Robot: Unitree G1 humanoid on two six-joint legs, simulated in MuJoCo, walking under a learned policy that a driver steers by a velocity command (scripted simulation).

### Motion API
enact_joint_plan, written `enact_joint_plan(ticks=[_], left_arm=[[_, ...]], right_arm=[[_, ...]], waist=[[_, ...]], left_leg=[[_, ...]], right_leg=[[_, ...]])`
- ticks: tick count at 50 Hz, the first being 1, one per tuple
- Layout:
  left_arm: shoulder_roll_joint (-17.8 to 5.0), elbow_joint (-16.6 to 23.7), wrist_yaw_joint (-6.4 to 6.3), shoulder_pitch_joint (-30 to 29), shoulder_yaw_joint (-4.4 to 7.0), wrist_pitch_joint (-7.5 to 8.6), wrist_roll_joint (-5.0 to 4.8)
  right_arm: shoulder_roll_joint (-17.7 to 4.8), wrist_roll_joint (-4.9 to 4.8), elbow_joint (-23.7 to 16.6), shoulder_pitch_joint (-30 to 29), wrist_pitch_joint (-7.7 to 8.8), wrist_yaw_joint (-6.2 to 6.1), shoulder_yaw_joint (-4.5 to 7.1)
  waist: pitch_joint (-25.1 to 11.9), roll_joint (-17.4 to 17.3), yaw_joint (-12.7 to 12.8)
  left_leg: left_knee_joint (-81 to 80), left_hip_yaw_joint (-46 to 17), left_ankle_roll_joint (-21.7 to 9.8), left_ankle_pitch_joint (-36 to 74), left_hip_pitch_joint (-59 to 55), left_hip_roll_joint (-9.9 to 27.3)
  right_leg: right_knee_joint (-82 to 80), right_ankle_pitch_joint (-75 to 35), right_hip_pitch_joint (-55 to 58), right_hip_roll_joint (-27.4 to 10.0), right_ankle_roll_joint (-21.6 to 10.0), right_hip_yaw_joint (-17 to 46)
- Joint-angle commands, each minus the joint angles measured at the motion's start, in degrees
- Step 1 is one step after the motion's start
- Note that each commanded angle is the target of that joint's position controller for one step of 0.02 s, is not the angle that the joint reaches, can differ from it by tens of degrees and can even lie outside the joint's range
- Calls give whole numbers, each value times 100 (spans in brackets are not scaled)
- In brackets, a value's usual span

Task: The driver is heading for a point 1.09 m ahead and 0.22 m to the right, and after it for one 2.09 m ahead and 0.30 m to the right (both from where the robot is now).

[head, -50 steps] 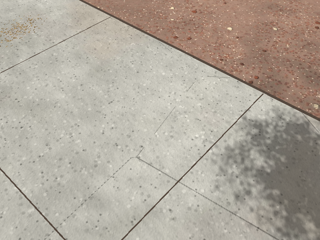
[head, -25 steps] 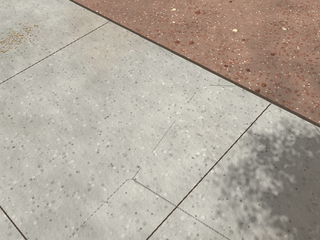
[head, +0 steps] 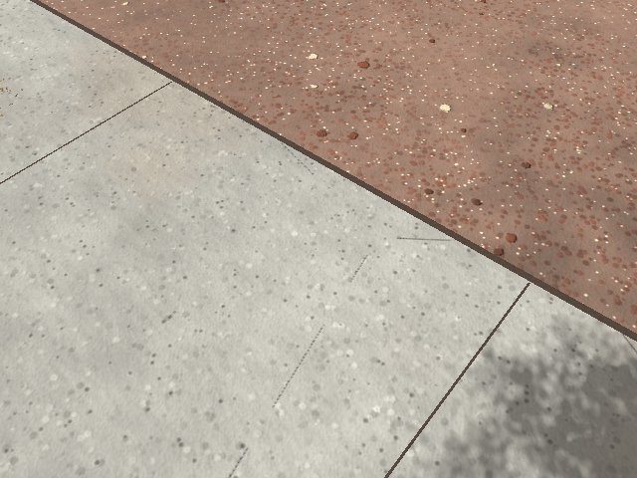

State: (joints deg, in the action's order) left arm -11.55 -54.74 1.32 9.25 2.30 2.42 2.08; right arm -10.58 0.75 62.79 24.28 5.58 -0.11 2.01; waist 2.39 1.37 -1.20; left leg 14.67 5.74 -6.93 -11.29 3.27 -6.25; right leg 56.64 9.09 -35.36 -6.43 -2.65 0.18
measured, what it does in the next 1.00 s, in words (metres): walks ahead: right foot, then left foot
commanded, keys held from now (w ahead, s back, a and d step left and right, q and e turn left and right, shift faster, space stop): w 0.92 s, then no key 0.04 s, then e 0.04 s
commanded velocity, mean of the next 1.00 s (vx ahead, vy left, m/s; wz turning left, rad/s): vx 0.49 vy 0.00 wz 0.00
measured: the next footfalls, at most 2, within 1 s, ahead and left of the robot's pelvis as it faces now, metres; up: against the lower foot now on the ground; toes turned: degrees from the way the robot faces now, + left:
right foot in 0.26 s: +0.32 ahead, -0.11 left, +0.00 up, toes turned -4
left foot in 0.80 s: +0.62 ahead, +0.06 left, +0.00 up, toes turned +5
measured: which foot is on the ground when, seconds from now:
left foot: down 0.00-0.28, up 0.30-0.78, down 0.80-1.00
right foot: up 0.00-0.24, down 0.26-0.82, up 0.84-1.00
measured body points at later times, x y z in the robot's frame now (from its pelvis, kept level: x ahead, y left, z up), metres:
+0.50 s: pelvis +0.29 -0.06 +0.00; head +0.30 -0.07 +0.45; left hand +0.27 +0.19 -0.14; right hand +0.36 -0.30 -0.15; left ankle +0.32 +0.10 -0.67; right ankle +0.28 -0.11 -0.74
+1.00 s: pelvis +0.56 +0.00 +0.00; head +0.58 +0.02 +0.45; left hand +0.59 +0.25 -0.15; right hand +0.59 -0.25 -0.14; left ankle +0.58 +0.06 -0.74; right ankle +0.52 -0.13 -0.66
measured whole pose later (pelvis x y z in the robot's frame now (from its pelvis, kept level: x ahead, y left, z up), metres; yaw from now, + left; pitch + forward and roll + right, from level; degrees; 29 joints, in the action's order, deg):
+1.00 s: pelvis +0.56 +0.00 +0.00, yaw +0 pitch +0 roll +0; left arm -12.1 -56.6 0.2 15.4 3.4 3.6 1.6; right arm -11.4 1.0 57.7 15.6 5.3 0.1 3.2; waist 3.3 1.7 0.4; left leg 21.2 6.3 -5.7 -9.3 11.8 -3.4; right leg 64.5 17.8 -26.1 -2.2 -3.7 0.4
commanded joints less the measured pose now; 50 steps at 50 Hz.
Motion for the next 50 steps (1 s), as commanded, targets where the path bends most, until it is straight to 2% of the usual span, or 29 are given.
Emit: enact_joint_plan(ticks=[1,5,8,10,11,12,13,14,15,16,17,19,20,22,25,30,35,37,38,39,40,41,42,43,44,45,47,48,50], left_arm=[[-162,373,37,-393,-5,-7,-52],[-124,605,33,-1090,-54,19,-103],[-217,755,15,-1329,-32,72,-96],[-323,699,-24,-977,25,126,-89],[-420,539,-63,-448,84,159,-84],[-522,234,-109,452,160,209,-63],[-822,-28,-170,1426,276,259,59],[-1466,-83,-191,2090,454,246,188],[-1289,-93,-107,1753,432,158,-14],[-1027,-6,-86,1060,355,147,-129],[-647,63,-59,659,259,188,-135],[-247,-57,-95,542,132,269,-131],[-195,-137,-113,673,105,310,-124],[-358,-274,-129,1007,125,389,-134],[-501,-345,-133,1318,133,401,-136],[-476,-442,-145,1832,78,389,-138],[-542,-607,-217,2231,83,356,-74],[-606,-624,-254,2130,105,340,-46],[-657,-613,-266,2019,120,335,-39],[-709,-613,-267,1942,136,321,-38],[-700,-587,-253,1835,129,300,-69],[-538,-413,-230,1803,69,307,-136],[3,-334,-163,2499,-13,293,-357],[-554,-368,-177,2096,136,267,-193],[-537,-188,-157,1572,156,283,-161],[-442,-138,-141,1306,141,307,-145],[-262,-185,-101,1383,137,176,-16],[-164,-228,-90,1493,134,105,0],[-78,-274,-92,1558,137,-8,-20]], right_arm=[[-534,-15,-243,209,81,-9,35],[-565,1,-125,673,73,-50,17],[-626,68,-62,777,44,-100,28],[-716,87,-80,590,40,-132,54],[-779,93,-84,516,32,-139,74],[-809,66,-103,399,10,-128,82],[-721,9,-214,330,19,-109,49],[-145,-240,-385,890,13,-33,-63],[-562,-114,-313,803,-5,-35,78],[-623,-35,-484,266,-21,-34,126],[-550,2,-580,-87,7,-11,113],[-362,118,-584,-125,-102,33,120],[-247,147,-547,-23,-175,73,110],[-217,164,-621,-159,-266,123,123],[-303,156,-908,-934,-333,157,132],[-236,69,-1309,-2106,-309,178,54],[-318,55,-1572,-2740,-251,160,43],[-382,53,-1596,-2636,-200,144,74],[-433,53,-1521,-2349,-169,118,109],[-519,60,-1334,-1765,-132,78,168],[-640,103,-1002,-801,-74,27,248],[-1067,251,-789,227,-26,-38,377],[-1597,291,-750,501,-55,-10,509],[-1343,66,-813,33,-143,39,467],[-1020,15,-910,-595,-141,55,366],[-704,33,-931,-871,-94,78,281],[-353,10,-805,-944,-16,25,160],[-329,10,-718,-773,37,6,134],[-472,12,-608,-532,133,-14,137]], waist=[[421,-392,32],[374,-521,-219],[393,-554,-219],[223,-602,38],[-41,-640,266],[-474,-532,652],[-1031,-361,1015],[-1914,864,891],[-1925,487,758],[-912,236,463],[-365,-29,355],[15,62,14],[-15,118,-61],[7,135,-121],[214,157,-23],[334,216,279],[417,267,443],[373,274,306],[228,306,149],[-74,308,-93],[-570,130,-497],[-1264,-297,-827],[-1886,-1611,-503],[-1584,-699,-414],[-732,-497,-199],[-335,-239,-80],[-67,-374,249],[-96,-414,312],[-123,-360,425]], left_leg=[[-822,-925,-404,1971,426,1437],[-650,-810,-326,2615,-279,1516],[-345,-828,-408,3213,-933,1758],[207,-716,-333,4453,-1088,1828],[797,-667,-270,5101,-1105,1807],[1778,-521,-173,5099,-900,1654],[3100,-420,-87,3757,137,1469],[5481,-4,215,407,2166,540],[6293,-748,141,-1704,2904,251],[6296,-903,103,-1217,3281,628],[5973,-889,110,-805,3217,832],[5348,-840,189,-497,2718,1093],[5211,-796,242,-437,2530,1108],[5011,-666,336,-289,2637,1130],[4430,-508,479,284,3238,1263],[2868,-232,573,1047,3336,1148],[2046,-126,358,861,3359,957],[1790,-91,186,465,3043,832],[1658,-27,83,243,2567,674],[1482,43,-29,143,1858,479],[1138,64,-174,425,662,407],[1101,-1112,-477,65,-874,1495],[462,-3999,-1323,-227,-2254,3122],[107,-4255,-1199,-555,-1806,2877],[17,-3292,-1001,-476,-992,2696],[-190,-2703,-830,118,-323,2436],[-372,-1804,-501,1274,448,1987],[-307,-1545,-503,2318,571,1968],[-163,-959,-476,3946,615,1934]], right_leg=[[-887,-648,-96,77,122,-339],[-1861,-959,-12,310,55,-552],[-2246,-619,-40,417,-129,-552],[-2496,-140,579,641,-330,-618],[-2624,45,1195,818,-443,-654],[-3025,-188,2215,947,-577,-712],[-3059,-83,3706,296,-810,-44],[-3314,431,5457,-1535,-1611,2685],[-4003,475,5279,-1723,-1777,3896],[-4141,789,4395,-1498,-1563,2951],[-4395,474,3598,-1256,-1377,2306],[-4670,-198,2687,-735,-977,1372],[-4723,-453,2544,-628,-921,1124],[-4789,-1017,2515,-531,-946,845],[-4987,-1153,2650,-427,-933,591],[-4987,-1816,3091,-296,-815,269],[-4700,-2421,4008,-579,-877,247],[-4361,-3149,4234,-676,-822,181],[-3992,-3911,4236,-664,-750,100],[-3318,-4531,4210,-597,-679,25],[-2238,-4377,3837,-371,-562,-177],[-625,-2611,2650,-105,-448,-352],[1545,1716,594,1038,-198,-567],[1998,1858,86,836,-293,266],[1879,1333,-137,561,-316,278],[1567,969,18,375,-303,264],[1046,753,563,183,-181,196],[943,793,786,227,-103,132],[783,759,840,369,5,88]])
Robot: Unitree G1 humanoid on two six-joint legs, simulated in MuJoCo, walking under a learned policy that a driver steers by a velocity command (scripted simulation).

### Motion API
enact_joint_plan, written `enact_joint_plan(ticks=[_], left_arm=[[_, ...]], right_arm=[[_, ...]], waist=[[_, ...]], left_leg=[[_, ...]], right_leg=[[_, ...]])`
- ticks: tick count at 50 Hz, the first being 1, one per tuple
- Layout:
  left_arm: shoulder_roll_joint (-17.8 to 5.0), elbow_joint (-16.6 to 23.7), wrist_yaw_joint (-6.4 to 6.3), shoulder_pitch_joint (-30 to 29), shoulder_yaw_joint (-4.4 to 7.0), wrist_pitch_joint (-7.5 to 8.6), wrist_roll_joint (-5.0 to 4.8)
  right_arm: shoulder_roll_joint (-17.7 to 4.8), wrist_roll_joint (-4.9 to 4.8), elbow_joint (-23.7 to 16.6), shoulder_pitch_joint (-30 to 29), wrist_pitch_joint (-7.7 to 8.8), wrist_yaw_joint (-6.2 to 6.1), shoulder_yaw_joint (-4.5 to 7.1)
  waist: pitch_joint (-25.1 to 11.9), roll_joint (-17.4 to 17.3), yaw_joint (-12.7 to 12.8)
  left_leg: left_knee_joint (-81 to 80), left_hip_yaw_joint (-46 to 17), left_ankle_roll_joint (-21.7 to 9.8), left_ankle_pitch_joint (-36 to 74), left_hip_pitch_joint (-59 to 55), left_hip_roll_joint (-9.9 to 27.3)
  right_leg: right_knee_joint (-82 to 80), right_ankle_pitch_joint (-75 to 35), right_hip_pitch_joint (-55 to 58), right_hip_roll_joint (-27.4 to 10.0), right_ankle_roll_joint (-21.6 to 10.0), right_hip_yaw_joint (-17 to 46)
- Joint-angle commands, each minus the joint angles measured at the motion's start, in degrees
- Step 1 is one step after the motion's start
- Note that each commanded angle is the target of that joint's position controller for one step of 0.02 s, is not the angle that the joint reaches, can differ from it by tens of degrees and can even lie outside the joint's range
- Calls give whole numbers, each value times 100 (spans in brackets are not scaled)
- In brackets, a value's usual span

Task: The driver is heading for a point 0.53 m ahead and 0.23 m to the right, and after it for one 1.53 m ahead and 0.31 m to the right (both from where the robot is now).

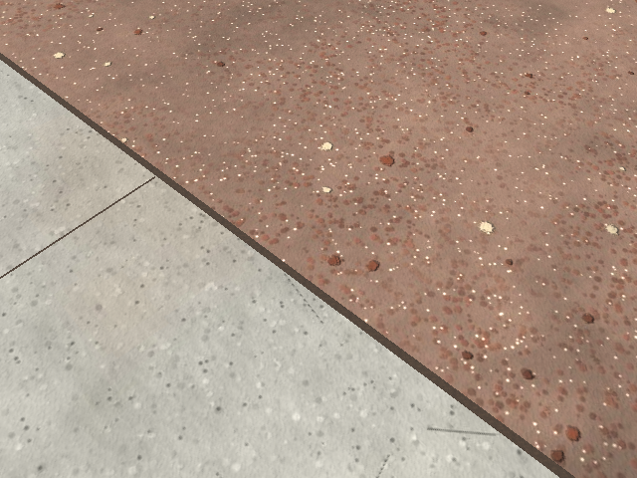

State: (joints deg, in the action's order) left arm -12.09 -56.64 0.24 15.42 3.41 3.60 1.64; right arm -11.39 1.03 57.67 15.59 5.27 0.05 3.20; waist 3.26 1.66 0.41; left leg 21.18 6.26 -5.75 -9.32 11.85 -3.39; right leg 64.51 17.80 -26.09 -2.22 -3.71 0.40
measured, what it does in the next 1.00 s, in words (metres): walks ahead, turning right: right foot, then left foot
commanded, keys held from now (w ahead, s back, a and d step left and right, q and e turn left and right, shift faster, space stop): e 0.32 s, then w+e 0.68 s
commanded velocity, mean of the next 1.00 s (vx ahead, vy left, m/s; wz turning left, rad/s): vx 0.31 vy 0.00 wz -0.48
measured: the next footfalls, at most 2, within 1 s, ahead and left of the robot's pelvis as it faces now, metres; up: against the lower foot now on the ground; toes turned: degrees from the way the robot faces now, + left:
right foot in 0.32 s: +0.22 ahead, -0.10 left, +0.00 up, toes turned -10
left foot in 0.86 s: +0.35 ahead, +0.06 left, +0.00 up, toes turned -29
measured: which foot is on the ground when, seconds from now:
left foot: down 0.00-0.32, up 0.34-0.84, down 0.86-1.00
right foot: up 0.00-0.30, down 0.32-0.84, up 0.86-1.00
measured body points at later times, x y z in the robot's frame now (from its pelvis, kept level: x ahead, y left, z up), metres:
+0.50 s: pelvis +0.13 -0.03 -0.01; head +0.15 -0.05 +0.44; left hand +0.25 +0.22 -0.14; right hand +0.18 -0.30 -0.15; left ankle +0.14 +0.11 -0.68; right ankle +0.18 -0.09 -0.74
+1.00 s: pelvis +0.28 -0.02 +0.00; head +0.30 +0.00 +0.45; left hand +0.51 +0.17 -0.12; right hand +0.23 -0.30 -0.10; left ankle +0.31 +0.08 -0.74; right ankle +0.22 -0.13 -0.67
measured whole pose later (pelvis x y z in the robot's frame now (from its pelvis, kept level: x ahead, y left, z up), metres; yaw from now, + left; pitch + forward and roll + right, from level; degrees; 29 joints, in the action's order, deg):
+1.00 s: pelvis +0.28 -0.02 +0.00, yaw -30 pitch +2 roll +0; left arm -17.1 -45.7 2.7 14.8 5.4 1.4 2.3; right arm -13.9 1.6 45.7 16.0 4.1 -1.3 2.5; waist -2.0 2.8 0.2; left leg 19.3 1.8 -1.5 -12.3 9.3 -0.5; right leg 58.3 17.2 -30.4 3.5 -2.9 3.9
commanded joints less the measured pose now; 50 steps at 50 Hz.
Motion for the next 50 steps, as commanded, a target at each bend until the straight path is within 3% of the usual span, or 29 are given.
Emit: enact_joint_plan(ticks=[1,5,8,13,15,16,17,18,19,20,21,22,25,31,37,39,41,42,43,44,45,46,47,48,50], left_arm=[[-28,-63,8,849,30,-166,12],[-57,272,19,-35,-22,-209,-30],[-21,472,26,-490,-87,-207,-31],[-198,601,-1,-383,-27,-195,28],[-272,476,-25,199,50,-119,43],[-677,455,-67,586,173,-54,65],[-1301,522,-124,665,354,-79,-8],[-1378,484,-71,928,396,-193,-218],[-1121,564,-60,557,356,-274,-182],[-831,652,-78,138,277,-344,-129],[-651,741,-94,-131,217,-383,-113],[-591,790,-118,-236,200,-371,-124],[-821,763,-72,-40,276,-222,-97],[-1080,806,-1,392,369,-195,-79],[-1215,955,41,478,433,-180,-29],[-1223,1065,71,329,446,-179,-11],[-1178,1249,80,-133,442,-195,-25],[-981,1308,63,-184,396,-164,-55],[-468,1426,55,-120,255,-97,-112],[-404,1583,59,-114,193,-49,-106],[-773,1622,85,-154,229,-52,25],[-955,1524,148,-235,274,-71,77],[-885,1439,213,-126,271,-97,71],[-837,1378,271,-47,264,-143,89],[-747,1465,349,-201,219,-222,93]], right_arm=[[-473,-3,-82,380,177,-39,24],[-462,-17,-149,324,100,-117,-38],[-551,-41,-109,552,26,-215,-25],[-696,-22,-100,612,-156,-338,78],[-789,-45,-159,489,-228,-351,142],[-866,-51,-270,555,-235,-334,183],[-456,-38,-567,690,-280,-278,116],[-459,61,-670,671,-372,-218,107],[-503,83,-717,319,-407,-171,118],[-534,64,-822,-86,-373,-124,126],[-643,77,-899,-290,-342,-102,159],[-670,128,-927,-287,-358,-77,167],[-489,155,-908,-211,-416,-24,124],[-607,107,-1288,-967,-415,-23,120],[-663,45,-1633,-1342,-283,-1,60],[-691,-1,-1696,-1206,-219,-11,40],[-656,-64,-1528,-436,-133,-80,32],[-877,-37,-1416,26,-77,-160,94],[-1381,62,-1395,538,-42,-249,189],[-1938,157,-1484,514,-80,-286,292],[-1756,185,-1458,238,-117,-274,315],[-1247,89,-1538,18,-99,-207,194],[-1028,44,-1565,-134,-74,-153,127],[-954,41,-1580,-156,-47,-145,96],[-893,34,-1464,120,13,-106,80]], waist=[[-212,-441,284],[-108,-718,180],[-228,-730,-15],[-259,-742,-20],[-509,-471,259],[-874,132,440],[-1233,1176,218],[-1828,924,331],[-1146,310,249],[-436,28,165],[-155,-26,28],[-110,176,-48],[-432,103,-64],[-378,340,236],[-393,439,339],[-399,475,226],[-401,291,-293],[-481,-45,-507],[-732,-1048,-628],[-640,-1502,-519],[-247,-1130,-219],[-6,-617,-162],[70,-584,-55],[-7,-761,-29],[-109,-831,-82]], left_leg=[[-788,-768,-536,4056,-228,1602],[-733,-59,-287,4241,-223,1360],[-506,127,-296,4337,-587,1458],[480,113,-351,4470,-1103,1774],[1754,251,-161,4171,-984,1660],[3085,442,159,2780,-336,1320],[4847,584,431,-2242,1303,212],[5454,-579,455,-2971,1744,67],[5526,-822,476,-2584,2194,357],[5070,-870,470,-2034,2436,538],[4504,-871,487,-1614,2390,659],[4105,-834,548,-1329,2158,690],[3601,-768,711,-893,1834,613],[2583,-806,941,-592,2203,583],[1774,-843,847,-816,1808,388],[1338,-854,739,-996,1220,260],[246,-784,603,-556,-320,140],[-67,-988,550,-583,-1328,437],[-769,-2360,375,-2017,-2000,1788],[-1472,-4340,-77,-3432,-2051,2829],[-1427,-4472,-417,-3695,-1531,2931],[-1385,-3776,-323,-3249,-1216,2519],[-1408,-2972,-144,-2444,-1043,2126],[-1412,-2350,-35,-1623,-998,1852],[-1300,-1576,-5,-261,-1027,1634]], right_leg=[[-158,-263,-142,-14,132,48],[-1401,-1097,-224,2,147,-221],[-2149,-1439,-63,69,99,-464],[-2783,-581,178,253,-176,-625],[-3577,-942,892,412,-387,-619],[-3890,-3087,1745,-144,-677,206],[-3726,-6041,2816,-1692,-1620,2174],[-4201,-4379,2897,-1960,-2220,3216],[-4546,-1996,2382,-1731,-2110,3009],[-5012,-97,1702,-1396,-1796,2775],[-5340,857,1370,-1091,-1464,2617],[-5498,936,1190,-860,-1286,2423],[-5488,348,1269,-559,-1197,2092],[-5618,890,1580,-532,-1121,2458],[-5314,996,1514,-478,-1131,2761],[-5131,1021,1180,-408,-1089,2866],[-4663,1047,255,-67,-815,2739],[-4061,1303,-485,270,-559,2453],[-2498,1652,-1122,825,-231,1534],[-1390,1597,-2104,1286,-133,761],[-757,1025,-2303,567,-142,712],[-606,565,-2162,403,-93,738],[-587,205,-1969,332,18,683],[-394,-98,-1824,286,113,542],[-9,-500,-1851,204,194,403]])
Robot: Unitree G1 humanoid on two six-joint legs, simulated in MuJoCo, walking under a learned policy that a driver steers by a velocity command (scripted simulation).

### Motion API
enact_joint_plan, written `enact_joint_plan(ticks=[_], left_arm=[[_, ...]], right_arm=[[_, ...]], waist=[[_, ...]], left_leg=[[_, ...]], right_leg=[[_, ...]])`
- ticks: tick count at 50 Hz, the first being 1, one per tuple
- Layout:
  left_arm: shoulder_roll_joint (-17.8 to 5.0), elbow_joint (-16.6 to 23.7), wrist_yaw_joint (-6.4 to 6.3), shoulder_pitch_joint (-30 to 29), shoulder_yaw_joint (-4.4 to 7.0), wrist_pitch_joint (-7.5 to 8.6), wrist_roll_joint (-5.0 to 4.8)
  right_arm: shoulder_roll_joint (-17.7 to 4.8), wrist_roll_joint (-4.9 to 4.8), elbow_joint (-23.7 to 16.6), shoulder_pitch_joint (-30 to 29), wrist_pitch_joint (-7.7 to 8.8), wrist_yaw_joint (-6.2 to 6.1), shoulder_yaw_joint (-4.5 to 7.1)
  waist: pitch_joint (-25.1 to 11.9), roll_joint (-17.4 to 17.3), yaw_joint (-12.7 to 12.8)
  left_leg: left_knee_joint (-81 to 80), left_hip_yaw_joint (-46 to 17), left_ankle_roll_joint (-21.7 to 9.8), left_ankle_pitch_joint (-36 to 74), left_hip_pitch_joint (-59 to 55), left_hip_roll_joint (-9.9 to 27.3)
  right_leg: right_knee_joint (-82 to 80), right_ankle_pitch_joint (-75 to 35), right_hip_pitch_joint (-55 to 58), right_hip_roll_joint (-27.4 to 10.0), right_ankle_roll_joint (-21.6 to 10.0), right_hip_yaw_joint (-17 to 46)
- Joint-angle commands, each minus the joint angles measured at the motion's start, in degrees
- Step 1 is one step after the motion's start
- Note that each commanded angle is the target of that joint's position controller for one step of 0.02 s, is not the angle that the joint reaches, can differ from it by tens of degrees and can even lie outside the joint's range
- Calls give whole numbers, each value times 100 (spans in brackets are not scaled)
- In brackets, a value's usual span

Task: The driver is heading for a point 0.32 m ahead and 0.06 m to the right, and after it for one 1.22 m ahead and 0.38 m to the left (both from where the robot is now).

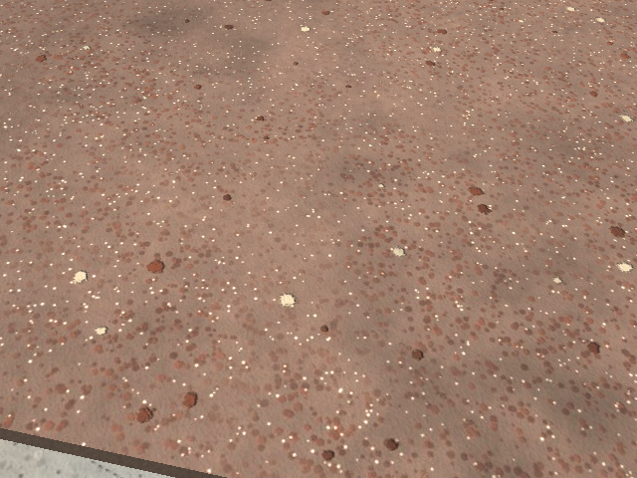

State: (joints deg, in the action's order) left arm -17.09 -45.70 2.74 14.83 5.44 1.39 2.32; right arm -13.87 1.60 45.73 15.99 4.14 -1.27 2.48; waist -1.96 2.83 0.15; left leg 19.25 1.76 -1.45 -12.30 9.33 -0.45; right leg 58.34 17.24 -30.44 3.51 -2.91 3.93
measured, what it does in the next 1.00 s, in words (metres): walks ahead: right foot, then left foot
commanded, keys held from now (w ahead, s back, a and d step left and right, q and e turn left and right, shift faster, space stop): w+e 0.20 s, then q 0.80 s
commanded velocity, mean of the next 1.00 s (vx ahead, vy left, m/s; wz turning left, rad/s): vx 0.21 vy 0.00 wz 0.09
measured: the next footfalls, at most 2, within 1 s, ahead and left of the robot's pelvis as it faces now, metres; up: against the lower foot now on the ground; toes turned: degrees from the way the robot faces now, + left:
right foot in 0.32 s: +0.29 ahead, -0.14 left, +0.00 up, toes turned -14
left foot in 0.82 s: +0.31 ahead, +0.06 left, +0.00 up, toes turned +8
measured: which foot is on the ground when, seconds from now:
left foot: down 0.00-0.32, up 0.34-0.80, down 0.82-1.00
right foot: up 0.00-0.30, down 0.32-0.82, up 0.84-1.00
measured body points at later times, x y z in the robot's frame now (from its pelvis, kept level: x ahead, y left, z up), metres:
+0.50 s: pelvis +0.21 -0.06 -0.01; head +0.25 -0.08 +0.44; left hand +0.38 +0.15 -0.12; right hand +0.20 -0.31 -0.16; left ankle +0.17 +0.10 -0.66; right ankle +0.25 -0.13 -0.75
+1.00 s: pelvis +0.26 -0.02 -0.01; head +0.29 +0.01 +0.44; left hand +0.32 +0.26 -0.14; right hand +0.41 -0.28 -0.11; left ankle +0.27 +0.05 -0.75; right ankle +0.25 -0.16 -0.67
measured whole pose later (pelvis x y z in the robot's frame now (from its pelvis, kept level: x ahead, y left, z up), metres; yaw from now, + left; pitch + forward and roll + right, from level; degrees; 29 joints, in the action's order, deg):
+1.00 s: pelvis +0.26 -0.02 -0.01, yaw +10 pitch +1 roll -2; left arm -15.6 -45.2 -1.0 10.2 3.3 -2.5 1.5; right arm -15.3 0.2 42.2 13.0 -2.2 -0.1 3.8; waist 3.4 2.0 0.0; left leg 27.0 -0.1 -4.4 -11.4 16.4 -3.0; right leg 61.5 24.4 -27.3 -0.7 1.6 -0.9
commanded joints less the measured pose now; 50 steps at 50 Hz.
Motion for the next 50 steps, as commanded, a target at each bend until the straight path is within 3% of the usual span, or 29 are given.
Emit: enact_joint_plan(ticks=[1,6,10,11,13,14,15,16,17,18,19,20,21,22,23,26,30,35,39,40,41,42,43,44,46,47,48,50], left_arm=[[-204,446,119,-284,-8,-24,7],[-88,812,209,-1161,-122,-79,-7],[53,1117,306,-1885,-256,-75,-4],[110,1137,291,-1929,-291,-59,17],[120,1016,179,-1580,-307,6,72],[41,807,103,-1010,-280,67,91],[-76,498,21,-155,-239,160,146],[-387,257,-72,571,-167,228,289],[-965,243,-151,814,-78,248,349],[-979,316,-267,1208,23,182,-79],[-777,263,-313,641,-52,168,-174],[-316,268,-321,123,-203,182,-191],[-5,234,-340,-161,-311,203,-177],[108,225,-372,-322,-363,203,-204],[50,229,-389,-383,-361,214,-180],[-187,246,-395,-571,-277,293,-153],[-79,165,-462,-507,-283,196,-121],[-362,74,-451,-161,-160,28,-68],[-584,66,-440,-153,-55,-111,-90],[-618,37,-443,-122,-29,-151,-97],[-513,-13,-426,118,-33,-191,-55],[-68,280,-381,178,-138,-213,-98],[-186,447,-433,-414,-152,-324,-95],[-212,449,-424,-455,-146,-380,-108],[-209,389,-409,-441,-135,-326,-163],[-323,355,-401,-357,-102,-315,-82],[-356,314,-388,-257,-85,-327,-38],[-287,337,-373,-214,-96,-367,-78]], right_arm=[[-635,-25,-218,235,149,62,156],[-629,-35,-38,638,176,122,163],[-799,-51,102,843,153,73,202],[-769,-52,187,940,126,61,184],[-855,-76,389,1135,64,40,166],[-929,-101,471,1178,43,30,158],[-945,-177,511,1102,24,22,134],[-776,-252,386,1037,51,48,60],[119,-405,77,1567,35,133,-166],[-637,-460,289,1460,-81,-3,42],[-617,-459,196,989,-97,-12,66],[-529,-338,181,788,-104,-5,32],[-494,-204,280,723,-174,4,54],[-430,-69,386,943,-296,42,67],[-312,-15,467,1171,-402,80,78],[-185,-33,411,1227,-530,136,135],[-196,21,91,487,-642,185,156],[-255,38,-281,-115,-713,293,145],[-309,-6,-518,-201,-669,307,174],[-305,-7,-527,-100,-602,296,171],[-555,28,-478,106,-508,248,230],[-1408,42,-580,153,-441,166,427],[-1548,-64,-454,713,-469,156,520],[-1373,-101,-423,733,-504,128,476],[-1029,-120,-575,-73,-590,71,365],[-881,-156,-675,-356,-604,59,322],[-832,-158,-721,-388,-599,78,301],[-934,-158,-704,-235,-551,115,331]], waist=[[378,-914,-89],[548,-934,-254],[738,-948,-419],[801,-900,-418],[572,-1016,-252],[247,-1084,-8],[-183,-1010,433],[-812,-805,727],[-2090,799,427],[-2994,77,836],[-2105,184,580],[-1119,114,327],[-449,33,134],[-170,139,-76],[-205,210,-197],[-253,275,-428],[64,506,-293],[70,355,-21],[105,273,-8],[68,79,-102],[-33,-563,-139],[-26,-2219,4],[-92,-1796,-484],[-82,-1160,-378],[161,-870,-33],[90,-921,54],[-86,-872,64],[-247,-700,41]], left_leg=[[-1041,-893,-445,568,-836,1325],[-965,-54,-528,2091,-922,1300],[-957,391,-474,2479,-1037,1396],[-795,463,-463,3075,-1060,1403],[-79,541,-427,5341,-1182,1404],[540,498,-392,5981,-1238,1372],[1471,594,-283,5701,-926,1234],[2604,571,-176,3888,112,1028],[5021,557,75,-2360,2138,162],[5868,-648,16,-2600,2028,-159],[5670,-829,-14,-2082,2227,112],[5075,-629,-8,-1729,2346,347],[4675,-558,31,-1488,2192,452],[4478,-461,98,-1292,1743,450],[4495,-324,151,-1083,1345,343],[4504,-115,229,-667,1264,225],[3635,-11,223,-104,1585,422],[2725,202,89,-482,1457,376],[1805,354,-117,-882,1065,249],[1148,353,-185,-393,677,172],[398,-217,-299,294,215,371],[13,-2380,-902,2410,-379,1891],[-50,-2941,-1730,3361,-446,2342],[14,-2532,-1804,3311,-446,2124],[-70,-1854,-1368,2479,-189,1435],[-59,-1680,-1254,2532,-214,1229],[-18,-1612,-1235,2762,-251,1154],[27,-1647,-1239,2844,-379,1117]], right_leg=[[692,-575,-1501,-395,136,17],[-200,-1130,-1578,-497,230,-306],[-1630,-1255,-963,-527,24,-844],[-1990,-1097,-697,-446,-63,-917],[-2435,-771,213,-16,-287,-1147],[-2705,-863,883,174,-427,-1109],[-3358,-1674,2047,157,-574,-986],[-3256,-2923,3655,-643,-704,-423],[-2479,-6743,6062,-3162,-1595,1897],[-2435,-7857,5849,-3236,-1896,2098],[-2907,-7296,5000,-2874,-1624,1247],[-3312,-6300,4061,-2539,-1263,804],[-3619,-5672,3291,-2229,-946,454],[-3850,-5480,2604,-2017,-780,75],[-3989,-5419,2184,-1952,-768,-199],[-4194,-5059,1727,-1882,-885,-724],[-4326,-3317,1550,-1816,-862,-1098],[-4115,-2259,1873,-2195,-956,-966],[-3544,-1877,2063,-2363,-733,-927],[-3166,-1591,1960,-2236,-491,-1089],[-2370,-940,1721,-1888,-119,-1342],[-850,1031,385,-878,369,-1835],[232,2218,-254,-302,456,-973],[735,1923,-380,-429,477,-541],[532,984,-390,-572,432,-276],[484,714,-305,-550,440,-297],[581,602,-174,-462,457,-340],[449,537,-119,-425,504,-290]])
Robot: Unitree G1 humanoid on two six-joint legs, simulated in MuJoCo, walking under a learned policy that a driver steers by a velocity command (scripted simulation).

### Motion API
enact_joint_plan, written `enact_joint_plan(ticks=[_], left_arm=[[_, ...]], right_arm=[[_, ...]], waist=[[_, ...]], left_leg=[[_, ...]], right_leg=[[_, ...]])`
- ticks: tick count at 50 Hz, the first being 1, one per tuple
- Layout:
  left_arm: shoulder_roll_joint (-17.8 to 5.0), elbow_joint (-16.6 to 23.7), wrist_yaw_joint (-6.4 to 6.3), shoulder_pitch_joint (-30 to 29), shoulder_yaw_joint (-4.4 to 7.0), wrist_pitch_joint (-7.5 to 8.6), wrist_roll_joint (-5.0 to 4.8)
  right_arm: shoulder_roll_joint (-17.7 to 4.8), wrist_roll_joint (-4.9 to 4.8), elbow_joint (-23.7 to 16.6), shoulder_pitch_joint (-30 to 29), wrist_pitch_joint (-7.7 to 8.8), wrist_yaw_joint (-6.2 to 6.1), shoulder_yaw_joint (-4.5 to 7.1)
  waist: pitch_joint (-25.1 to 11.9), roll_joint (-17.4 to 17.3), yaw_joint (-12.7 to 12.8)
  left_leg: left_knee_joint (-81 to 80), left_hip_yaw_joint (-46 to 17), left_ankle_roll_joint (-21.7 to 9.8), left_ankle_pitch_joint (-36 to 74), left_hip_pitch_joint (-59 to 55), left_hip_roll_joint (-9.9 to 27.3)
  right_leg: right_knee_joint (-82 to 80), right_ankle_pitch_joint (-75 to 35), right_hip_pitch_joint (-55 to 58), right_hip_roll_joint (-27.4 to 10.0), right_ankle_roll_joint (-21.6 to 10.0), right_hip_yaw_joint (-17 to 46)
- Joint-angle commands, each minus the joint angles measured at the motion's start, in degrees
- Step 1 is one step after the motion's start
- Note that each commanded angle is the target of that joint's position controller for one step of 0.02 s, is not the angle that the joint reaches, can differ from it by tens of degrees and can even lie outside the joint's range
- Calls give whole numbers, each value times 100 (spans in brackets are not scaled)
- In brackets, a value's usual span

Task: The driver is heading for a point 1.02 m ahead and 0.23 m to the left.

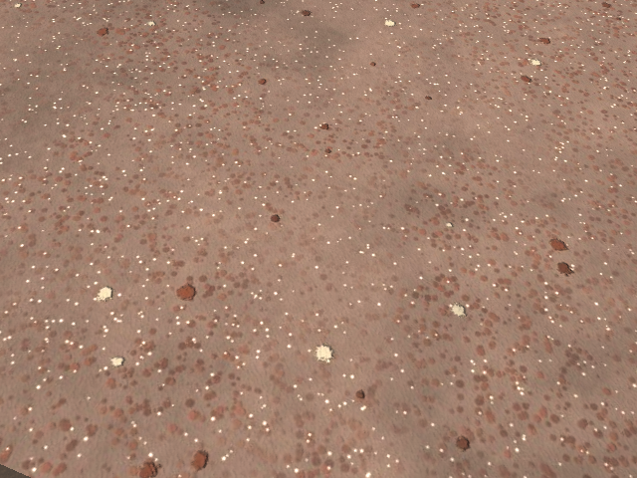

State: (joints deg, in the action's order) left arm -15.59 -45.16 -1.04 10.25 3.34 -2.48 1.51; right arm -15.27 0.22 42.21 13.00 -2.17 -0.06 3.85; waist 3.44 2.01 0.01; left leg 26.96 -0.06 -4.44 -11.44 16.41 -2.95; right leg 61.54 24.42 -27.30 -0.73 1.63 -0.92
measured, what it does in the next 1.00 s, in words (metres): steps on the spot, turning left: right foot, then left foot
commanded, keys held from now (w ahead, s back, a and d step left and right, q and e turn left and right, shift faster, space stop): q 0.56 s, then no key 0.06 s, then w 0.38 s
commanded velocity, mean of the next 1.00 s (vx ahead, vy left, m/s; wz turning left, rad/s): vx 0.10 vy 0.00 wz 0.44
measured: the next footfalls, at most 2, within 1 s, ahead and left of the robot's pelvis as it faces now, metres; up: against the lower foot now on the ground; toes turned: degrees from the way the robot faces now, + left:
right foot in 0.34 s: +0.06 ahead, -0.12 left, +0.00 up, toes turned +16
left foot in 0.76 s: -0.04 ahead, +0.06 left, +0.00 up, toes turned +24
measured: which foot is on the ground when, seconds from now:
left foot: down 0.00-0.34, up 0.36-0.74, down 0.76-1.00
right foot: up 0.00-0.32, down 0.34-0.76, up 0.78-1.00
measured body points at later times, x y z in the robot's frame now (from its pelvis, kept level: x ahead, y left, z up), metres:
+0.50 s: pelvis -0.01 -0.04 +0.00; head +0.03 -0.06 +0.45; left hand +0.04 +0.25 -0.09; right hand +0.19 -0.28 -0.12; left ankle -0.06 +0.06 -0.66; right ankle +0.02 -0.13 -0.74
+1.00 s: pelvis +0.04 +0.01 +0.01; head +0.04 +0.04 +0.46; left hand +0.01 +0.30 -0.12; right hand +0.18 -0.22 -0.11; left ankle -0.08 +0.05 -0.74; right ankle +0.16 -0.09 -0.67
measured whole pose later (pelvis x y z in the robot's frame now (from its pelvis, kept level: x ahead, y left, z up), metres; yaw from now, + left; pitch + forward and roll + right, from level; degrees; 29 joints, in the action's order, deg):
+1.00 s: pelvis +0.04 +0.01 +0.01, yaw +26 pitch +0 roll +0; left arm -17.3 -44.5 3.1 14.8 3.6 -0.4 2.2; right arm -13.9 0.8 47.4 22.7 2.4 0.8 1.1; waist 0.4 2.9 -0.6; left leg 12.2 -1.4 -4.0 -14.5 -2.2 -3.5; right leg 54.3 11.6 -33.0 -4.1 0.0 -1.9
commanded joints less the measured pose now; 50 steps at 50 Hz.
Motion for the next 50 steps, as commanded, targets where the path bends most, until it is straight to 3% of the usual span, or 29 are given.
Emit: enact_joint_plan(ticks=[1,6,10,13,15,16,17,18,19,20,21,22,24,27,31,33,35,37,38,39,40,41,42,44,46,50], left_arm=[[-393,315,0,204,100,-1,-19],[-397,501,-36,-81,72,-39,-31],[-410,623,-56,-140,46,27,-72],[-444,671,-85,52,34,95,-128],[-404,612,-126,447,18,158,-144],[-491,566,-174,676,42,204,-112],[-984,628,-231,674,132,231,-15],[-1491,793,-195,193,238,193,24],[-1184,843,-154,147,192,184,63],[-790,908,-132,-137,73,199,10],[-625,967,-113,-395,22,199,-1],[-602,989,-130,-476,13,214,-14],[-591,1003,-140,-287,21,220,-5],[-715,857,-150,278,89,231,-18],[-846,756,-65,398,148,244,-2],[-960,710,22,444,187,235,39],[-1036,636,109,477,213,191,62],[-886,577,152,337,171,147,-37],[-557,595,158,305,80,171,-22],[87,931,230,74,-118,214,3],[-547,1053,200,-387,37,199,111],[-796,1035,252,-472,127,213,23],[-793,873,332,-224,135,266,-41],[-780,540,400,200,159,325,49],[-631,452,416,247,135,319,86],[-474,598,426,-347,82,302,66]], right_arm=[[-860,-9,-339,128,93,-1,216],[-995,62,-367,276,41,6,267],[-1078,108,-441,168,-3,59,309],[-1087,114,-494,-21,-30,103,328],[-1058,59,-534,-283,-54,117,329],[-962,-1,-565,-374,-50,95,303],[-591,-28,-623,-168,-26,74,214],[-591,14,-692,-59,-7,26,232],[-986,204,-590,-107,-14,16,319],[-993,174,-459,13,-34,62,358],[-945,148,-349,200,-78,113,356],[-915,136,-320,278,-122,180,352],[-848,83,-309,226,-162,256,306],[-727,61,-474,-210,-205,285,233],[-525,33,-574,-378,-228,286,110],[-522,34,-603,-408,-209,282,58],[-551,51,-599,-417,-161,290,27],[-391,119,-285,211,-31,242,-43],[-530,160,-55,765,61,197,-32],[-1155,209,-60,1297,142,146,72],[-1539,182,-38,1251,175,91,193],[-1210,151,-8,972,203,68,101],[-948,111,-32,672,259,65,3],[-761,90,-44,458,394,24,-59],[-709,60,80,641,516,51,-75],[-697,43,353,1076,585,68,-63]], waist=[[-773,-608,25],[-629,-864,-168],[-626,-904,-192],[-690,-980,-109],[-693,-941,141],[-666,-776,274],[-657,242,125],[-400,1351,-14],[-322,652,-2],[-279,310,-190],[-222,261,-334],[-277,495,-360],[-332,584,-185],[-390,563,147],[-511,731,235],[-616,893,305],[-443,921,285],[-267,479,-172],[-390,-177,-401],[-565,-1785,-608],[324,-1453,-747],[666,-1032,-527],[700,-999,-283],[422,-1008,-98],[160,-792,-62],[312,-747,-244]], left_leg=[[-757,-1528,-939,2577,-1122,1350],[-880,-2039,-992,1178,-955,1291],[-788,-2401,-959,918,-609,1204],[-668,-2726,-810,1171,-426,1116],[-498,-2799,-521,1022,-103,900],[-299,-2679,-217,426,307,643],[618,-2003,160,-954,935,80],[1831,-624,378,-2069,1727,-883],[2953,-719,433,-2034,1525,-340],[3415,-743,438,-1722,1322,-305],[3780,-656,484,-1407,1252,-270],[4030,-559,539,-1181,1343,-231],[4030,-357,701,-1101,1516,-164],[3445,-253,836,-1226,1751,-32],[2290,-77,733,-1594,1012,55],[1656,173,562,-1704,477,7],[904,361,360,-1636,-17,-54],[-537,488,72,-749,-1394,-171],[-885,-242,-36,-1059,-2413,254],[-1711,-2793,-480,-2821,-2983,2077],[-2116,-3662,-1044,-2799,-1843,2578],[-2117,-3165,-1063,-2788,-1595,2280],[-2164,-2656,-875,-2418,-1530,1922],[-2178,-1799,-649,-1073,-1712,1433],[-2051,-1361,-657,66,-1851,1321],[-2115,-1087,-776,596,-1916,1328]], right_leg=[[-49,-188,-459,5,75,218],[-942,-124,-363,72,99,317],[-1545,-51,125,222,16,333],[-2172,-4,682,376,-108,331],[-3260,-464,1438,463,-224,284],[-4113,-838,2016,260,-299,431],[-4867,-283,2431,-990,-576,1623],[-5146,-827,2044,-2176,-1258,3039],[-4953,-1448,1597,-2235,-1552,2738],[-4822,-1807,1382,-1859,-1470,2147],[-4723,-2116,1332,-1477,-1292,1536],[-4639,-2370,1524,-1254,-1202,1154],[-4494,-2881,1903,-1105,-1213,736],[-4324,-3341,2624,-1341,-1355,678],[-4101,-3653,2550,-1444,-1381,473],[-4309,-2127,2260,-1410,-1350,487],[-4530,-556,1846,-1406,-1305,638],[-4137,123,874,-1161,-1047,357],[-3390,504,22,-853,-782,-20],[-1542,1147,-1214,-147,-362,-806],[-1017,878,-1829,-33,-351,-235],[-775,271,-1744,-286,-370,100],[-784,-194,-1624,-309,-372,126],[-661,-835,-1317,-334,-300,-6],[-469,-1163,-1287,-323,-242,-69],[-842,-1552,-1699,-393,-78,-148]])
